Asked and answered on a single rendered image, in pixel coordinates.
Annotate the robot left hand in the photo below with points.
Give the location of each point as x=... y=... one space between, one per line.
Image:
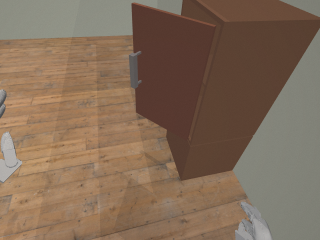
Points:
x=11 y=163

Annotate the cupboard door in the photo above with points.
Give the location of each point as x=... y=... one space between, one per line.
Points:
x=174 y=55

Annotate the handle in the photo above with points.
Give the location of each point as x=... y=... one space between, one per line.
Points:
x=133 y=67

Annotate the robot right hand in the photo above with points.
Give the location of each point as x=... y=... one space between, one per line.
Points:
x=258 y=230

